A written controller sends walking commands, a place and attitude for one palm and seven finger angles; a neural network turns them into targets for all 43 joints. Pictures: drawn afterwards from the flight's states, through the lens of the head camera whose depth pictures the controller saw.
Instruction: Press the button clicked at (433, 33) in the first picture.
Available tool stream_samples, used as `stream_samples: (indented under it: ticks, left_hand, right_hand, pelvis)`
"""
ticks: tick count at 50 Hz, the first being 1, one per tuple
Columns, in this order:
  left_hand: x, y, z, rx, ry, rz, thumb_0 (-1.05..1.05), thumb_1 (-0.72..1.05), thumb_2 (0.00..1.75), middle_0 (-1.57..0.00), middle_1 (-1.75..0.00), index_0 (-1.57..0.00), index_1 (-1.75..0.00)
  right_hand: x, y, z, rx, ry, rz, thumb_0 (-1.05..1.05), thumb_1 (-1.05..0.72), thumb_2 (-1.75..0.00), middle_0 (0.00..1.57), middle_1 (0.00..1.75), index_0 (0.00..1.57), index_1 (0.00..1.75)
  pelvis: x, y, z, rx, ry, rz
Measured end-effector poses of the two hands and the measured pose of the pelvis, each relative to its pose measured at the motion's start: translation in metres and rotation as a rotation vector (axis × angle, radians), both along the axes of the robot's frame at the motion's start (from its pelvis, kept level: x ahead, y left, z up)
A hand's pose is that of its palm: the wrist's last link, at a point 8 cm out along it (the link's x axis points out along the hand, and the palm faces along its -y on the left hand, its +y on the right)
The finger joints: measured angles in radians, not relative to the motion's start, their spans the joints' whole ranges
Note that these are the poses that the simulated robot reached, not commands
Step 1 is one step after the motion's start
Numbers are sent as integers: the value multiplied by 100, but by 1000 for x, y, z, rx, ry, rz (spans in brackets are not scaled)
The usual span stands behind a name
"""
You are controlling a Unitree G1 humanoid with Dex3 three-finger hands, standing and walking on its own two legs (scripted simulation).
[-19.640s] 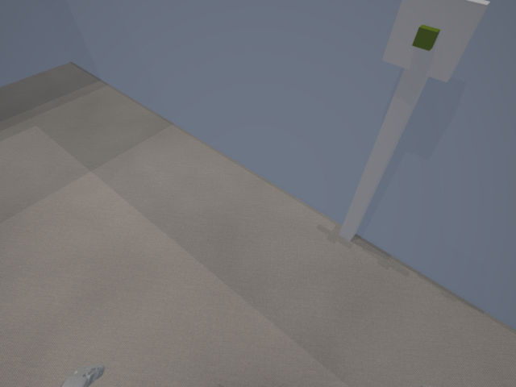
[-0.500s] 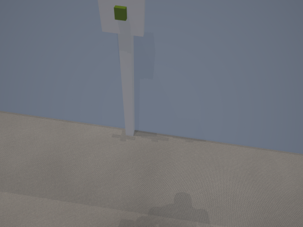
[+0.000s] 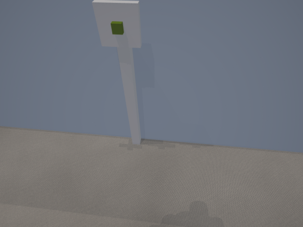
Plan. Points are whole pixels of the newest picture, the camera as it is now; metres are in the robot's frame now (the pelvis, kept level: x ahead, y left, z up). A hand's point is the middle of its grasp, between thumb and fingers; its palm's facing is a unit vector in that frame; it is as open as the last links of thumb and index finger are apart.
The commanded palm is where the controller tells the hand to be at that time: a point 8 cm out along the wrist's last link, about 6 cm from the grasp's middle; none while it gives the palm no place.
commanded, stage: let the arm hang, fingers relaxed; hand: left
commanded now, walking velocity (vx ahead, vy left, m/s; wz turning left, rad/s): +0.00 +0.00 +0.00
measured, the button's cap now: (117, 27) +0.81 +0.19 +0.16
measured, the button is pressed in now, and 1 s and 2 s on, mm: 0 0 0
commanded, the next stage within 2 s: stand and wait in 0.24 s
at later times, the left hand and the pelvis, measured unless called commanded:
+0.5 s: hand out of the picture +0.06 +0.21 -0.16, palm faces +0.01 -0.96 -0.28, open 7.4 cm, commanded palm none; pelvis +0.01 -0.01 +0.00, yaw +0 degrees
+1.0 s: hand out of the picture +0.09 +0.22 -0.16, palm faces -0.01 -0.95 -0.30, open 7.4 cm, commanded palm none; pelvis +0.02 -0.01 +0.01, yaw -1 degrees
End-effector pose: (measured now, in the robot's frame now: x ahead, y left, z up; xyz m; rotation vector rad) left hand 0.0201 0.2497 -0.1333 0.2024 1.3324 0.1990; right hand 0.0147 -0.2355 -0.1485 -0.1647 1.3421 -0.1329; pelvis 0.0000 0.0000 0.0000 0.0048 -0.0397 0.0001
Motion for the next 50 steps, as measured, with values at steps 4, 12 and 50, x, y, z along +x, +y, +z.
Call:
stream_samples:
  ticks: [4, 12, 50]
  left_hand:
    - [18, -6, 0, -11, -37, -18, 1, 91, 90, -21, -31, -21, -32]
    - [35, -10, 0, -15, -55, -35, 1, 91, 90, -20, -30, -20, -30]
    - [64, 16, 12, 48, -58, -54, 1, 91, 90, -20, -30, -20, -30]
  right_hand:
    - [0, -5, 2, -11, 0, -9, 1, -90, -90, 20, 30, 20, 30]
    - [-2, -17, 6, -35, 17, -22, 1, -90, -90, 20, 30, 20, 30]
    - [53, -50, 20, -103, -49, 10, 1, -90, -90, 20, 30, 20, 30]
  pelvis:
    - [1, -2, 1, 0, -1, -2]
    - [5, -6, 2, -1, 3, -5]
    - [22, -9, 6, -4, 11, -14]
